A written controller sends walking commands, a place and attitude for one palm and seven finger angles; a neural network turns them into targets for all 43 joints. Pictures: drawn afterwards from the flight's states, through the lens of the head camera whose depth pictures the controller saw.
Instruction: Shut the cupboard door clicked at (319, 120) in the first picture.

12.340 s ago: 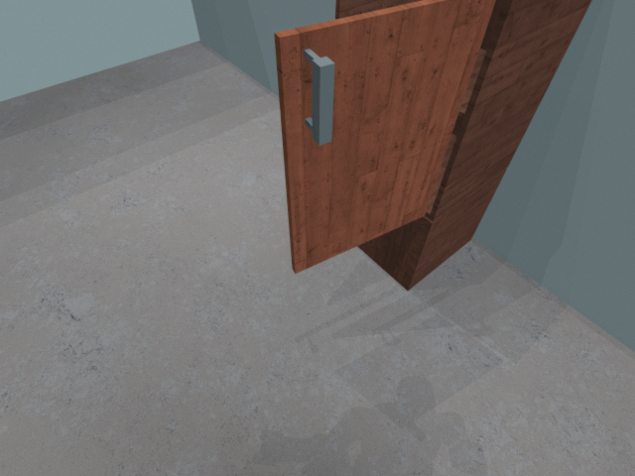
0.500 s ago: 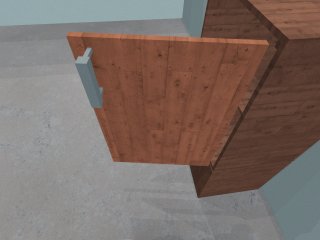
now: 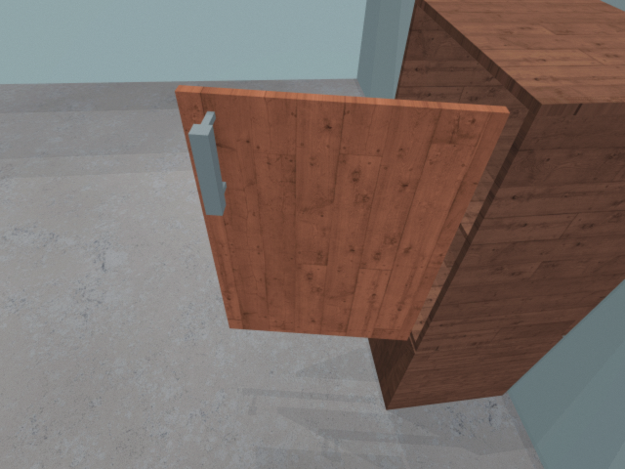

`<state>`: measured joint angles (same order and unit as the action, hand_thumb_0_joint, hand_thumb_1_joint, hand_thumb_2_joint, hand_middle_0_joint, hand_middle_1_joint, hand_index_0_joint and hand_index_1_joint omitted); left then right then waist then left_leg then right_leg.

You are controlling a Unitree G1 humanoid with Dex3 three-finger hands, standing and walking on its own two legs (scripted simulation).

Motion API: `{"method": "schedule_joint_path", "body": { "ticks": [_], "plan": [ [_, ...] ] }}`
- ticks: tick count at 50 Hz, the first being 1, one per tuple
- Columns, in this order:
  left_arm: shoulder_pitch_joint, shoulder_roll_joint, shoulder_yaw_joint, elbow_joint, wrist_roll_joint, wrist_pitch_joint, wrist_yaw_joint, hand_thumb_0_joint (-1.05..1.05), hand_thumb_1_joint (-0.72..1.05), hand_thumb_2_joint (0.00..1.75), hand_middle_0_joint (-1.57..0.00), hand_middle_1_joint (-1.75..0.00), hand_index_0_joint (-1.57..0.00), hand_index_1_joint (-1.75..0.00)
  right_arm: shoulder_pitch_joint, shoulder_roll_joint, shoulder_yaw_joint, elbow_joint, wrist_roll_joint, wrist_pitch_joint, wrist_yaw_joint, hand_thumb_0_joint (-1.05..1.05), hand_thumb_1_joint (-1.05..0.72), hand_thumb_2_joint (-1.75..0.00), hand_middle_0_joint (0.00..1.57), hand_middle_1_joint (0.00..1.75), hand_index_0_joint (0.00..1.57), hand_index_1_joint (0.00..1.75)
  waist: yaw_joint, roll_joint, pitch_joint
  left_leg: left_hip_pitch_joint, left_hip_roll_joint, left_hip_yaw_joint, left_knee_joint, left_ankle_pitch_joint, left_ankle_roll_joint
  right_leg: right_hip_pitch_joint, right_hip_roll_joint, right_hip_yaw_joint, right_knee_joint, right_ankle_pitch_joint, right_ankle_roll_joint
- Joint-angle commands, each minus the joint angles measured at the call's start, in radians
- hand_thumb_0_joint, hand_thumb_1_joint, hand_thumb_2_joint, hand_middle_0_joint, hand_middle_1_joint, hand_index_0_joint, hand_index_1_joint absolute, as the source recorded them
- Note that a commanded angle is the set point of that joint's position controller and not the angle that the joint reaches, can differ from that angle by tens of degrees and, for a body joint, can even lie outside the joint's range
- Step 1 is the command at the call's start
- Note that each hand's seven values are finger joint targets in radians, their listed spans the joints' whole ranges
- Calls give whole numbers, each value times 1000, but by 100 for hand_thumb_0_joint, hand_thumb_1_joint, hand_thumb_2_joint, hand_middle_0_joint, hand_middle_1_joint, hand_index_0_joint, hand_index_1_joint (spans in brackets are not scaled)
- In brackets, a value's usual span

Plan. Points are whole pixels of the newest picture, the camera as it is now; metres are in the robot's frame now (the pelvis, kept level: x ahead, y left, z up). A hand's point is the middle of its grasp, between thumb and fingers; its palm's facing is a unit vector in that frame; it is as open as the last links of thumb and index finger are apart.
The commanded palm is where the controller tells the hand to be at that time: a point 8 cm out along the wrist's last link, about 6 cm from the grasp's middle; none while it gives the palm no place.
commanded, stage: come to a stop and stand still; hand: left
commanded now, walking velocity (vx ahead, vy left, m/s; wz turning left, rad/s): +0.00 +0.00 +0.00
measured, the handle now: (212, 164) +0.47 +0.17 +0.16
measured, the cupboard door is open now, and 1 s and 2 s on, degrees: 79 79 79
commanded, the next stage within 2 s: look again from close up in 0.10 s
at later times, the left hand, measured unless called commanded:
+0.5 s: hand out of the picture +0.01 +0.18 -0.18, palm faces +0.01 -0.99 -0.14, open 7.4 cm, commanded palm none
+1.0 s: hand (158, 379) +0.23 +0.21 +0.00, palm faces +0.18 -0.98 -0.06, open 7.1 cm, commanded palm +0.13 +0.25 -0.04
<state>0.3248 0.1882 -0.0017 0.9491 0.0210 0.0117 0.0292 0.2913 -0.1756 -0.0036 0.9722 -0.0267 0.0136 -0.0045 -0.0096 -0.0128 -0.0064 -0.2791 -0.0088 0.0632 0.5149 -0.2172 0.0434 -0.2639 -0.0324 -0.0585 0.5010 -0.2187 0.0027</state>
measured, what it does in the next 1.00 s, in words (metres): stands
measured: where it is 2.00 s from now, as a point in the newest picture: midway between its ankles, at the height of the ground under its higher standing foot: outside the picture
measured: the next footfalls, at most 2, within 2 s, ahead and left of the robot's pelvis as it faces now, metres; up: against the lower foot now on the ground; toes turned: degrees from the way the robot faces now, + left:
none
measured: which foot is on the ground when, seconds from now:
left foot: down 0.00-1.00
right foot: down 0.00-1.00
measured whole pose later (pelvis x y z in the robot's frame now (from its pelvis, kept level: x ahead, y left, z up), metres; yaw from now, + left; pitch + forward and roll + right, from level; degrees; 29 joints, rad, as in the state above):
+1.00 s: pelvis +0.03 +0.03 -0.02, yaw +3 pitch +2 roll +0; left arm 0.44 0.19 0.06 0.04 -0.17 -0.21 0.01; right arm 0.34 -0.22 0.00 0.76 0.01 -0.32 -0.01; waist -0.05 -0.02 -0.07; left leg -0.38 -0.09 0.05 0.66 -0.32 0.07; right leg -0.40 -0.03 -0.05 0.69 -0.31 -0.03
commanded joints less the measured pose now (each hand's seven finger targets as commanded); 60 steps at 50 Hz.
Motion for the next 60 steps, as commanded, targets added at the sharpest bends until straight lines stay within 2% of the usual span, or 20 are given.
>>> {"method": "schedule_joint_path", "body": {
  "ticks": [1,15,39,40,41,42,43,44,45,46,47,48,49,50,51,52,53,56,57,60],
  "plan": [
    [34,97,22,-42,-4,-26,8,0,90,90,-20,-30,-20,-30,28,-112,-19,-37,5,-23,-3,0,-90,-90,20,30,20,30,0,17,67,-74,89,-149,-179,-215,-2,-20,-67,122,-140,-204,-45],
    [92,62,-3,65,-7,-38,13,0,90,90,-20,-30,-20,-30,39,-95,-5,53,20,-42,-9,0,-90,-90,20,30,20,30,12,20,65,-29,103,-146,-208,-92,0,60,-76,93,-131,-13,-34],
    [63,55,-4,102,-7,-31,18,0,90,90,-20,-30,-20,-30,11,-94,-1,104,22,-51,-17,0,-90,-90,20,30,20,30,16,12,68,61,107,-133,-215,106,3,109,-89,74,-140,92,-12],
    [53,79,-11,135,12,-35,52,0,90,90,-20,-30,-20,-30,-19,-133,1,43,29,-53,-15,0,-90,-90,20,30,20,30,10,107,105,39,137,-109,-92,337,-39,34,-91,70,-85,107,-13],
    [-817,610,391,-1574,-113,-285,55,0,90,90,-20,-30,-20,-30,77,-332,-55,-286,38,-232,-93,0,-90,-90,20,30,20,30,-187,82,-294,358,121,-239,-69,452,-73,37,30,-27,103,180,-1],
    [-107,167,15,-1300,-126,-215,60,0,90,90,-22,-32,-22,-32,-21,-192,20,-261,100,-319,-103,0,-90,-90,20,30,20,30,-23,341,-461,490,126,-237,-48,429,-117,-90,65,-40,238,-96,-20],
    [179,-18,-31,-1241,-181,-89,61,0,90,90,-24,-34,-24,-34,-72,-168,10,-284,56,-364,-84,0,-90,-90,20,30,20,30,3,357,-364,341,116,-227,-146,433,-157,-112,55,-32,260,-160,-25],
    [123,-40,-63,-1123,-176,-68,72,0,90,90,-25,-36,-25,-36,-46,-155,-3,-244,71,-392,-57,0,-90,-90,20,30,20,30,-33,218,-131,150,104,-214,-155,285,-136,-179,32,-15,245,-159,-17],
    [56,-56,-68,-1139,-182,-102,63,0,90,90,-27,-38,-27,-38,-52,-182,-32,-285,60,-406,-31,0,-90,-90,20,30,20,30,-49,197,26,30,77,-208,-112,125,-118,-199,26,-27,173,-138,-28],
    [131,16,39,-1045,-180,-155,45,0,90,90,-29,-40,-29,-40,-63,-189,-49,-311,52,-413,-16,0,-90,-90,20,30,20,30,-27,110,69,-63,50,-202,-59,-9,-112,-210,30,-45,102,-124,-38],
    [273,-12,47,-954,-196,-219,5,0,90,90,-31,-42,-31,-42,-77,-192,-53,-350,43,-410,-2,0,-90,-90,20,30,20,30,-7,-33,54,-147,26,-184,7,-74,-102,-235,37,-62,81,-127,-42],
    [393,21,116,-861,-214,-291,-50,0,90,90,-33,-44,-33,-44,-89,-198,-64,-379,46,-398,12,0,-90,-90,20,30,20,30,26,-77,15,-193,2,-152,74,-30,-100,-228,38,-54,92,-131,-53],
    [440,-6,116,-847,-236,-372,-118,0,90,90,-35,-46,-35,-46,-101,-193,-62,-412,37,-381,24,0,-90,-90,20,30,20,30,40,-120,-13,-246,-5,-130,133,-5,-106,-259,36,-52,153,-126,-58],
    [452,18,160,-800,-262,-461,-190,0,90,90,-36,-48,-36,-48,-125,-186,-83,-428,37,-362,25,0,-90,-90,20,30,20,30,46,-254,3,-333,-14,-114,191,-80,-115,-315,36,-38,191,-230,-55],
    [428,-1,121,-825,-278,-552,-274,0,90,90,-38,-50,-38,-50,-155,-201,-87,-473,35,-356,29,0,-90,-90,20,30,20,30,39,-301,8,-415,-23,-89,255,-154,-95,-360,25,-1,225,-298,-52],
    [424,38,151,-833,-283,-609,-333,0,90,90,-40,-52,-40,-52,-177,-207,-98,-518,40,-352,29,0,-90,-90,20,30,20,30,40,-275,-1,-468,-33,-71,308,-193,-76,-367,13,49,245,-333,-52],
    [457,94,207,-834,-288,-612,-362,0,90,90,-42,-54,-42,-54,-180,-206,-104,-551,50,-342,32,0,-90,-90,20,30,20,30,67,-182,-21,-478,-39,-60,327,-187,-66,-346,5,77,261,-317,-58],
    [361,124,222,-1110,-332,-541,-372,0,90,90,-47,-60,-47,-60,-207,-203,-84,-656,66,-329,14,0,-90,-90,20,30,20,30,84,23,-189,-422,-32,-80,301,-217,-46,-350,27,59,319,-332,-55],
    [307,134,226,-1202,-339,-527,-349,0,90,90,-49,-62,-49,-62,-199,-198,-77,-665,66,-329,4,0,-90,-90,20,30,20,30,71,80,-207,-398,-23,-100,301,-222,-44,-373,36,53,337,-306,-54],
    [176,160,217,-1430,-331,-549,-271,0,90,90,-55,-68,-55,-68,-134,-181,-64,-665,54,-331,-18,0,-90,-90,20,30,20,30,18,128,-255,-353,-12,-122,355,-162,-22,-393,46,77,328,-247,-49]
  ]
}}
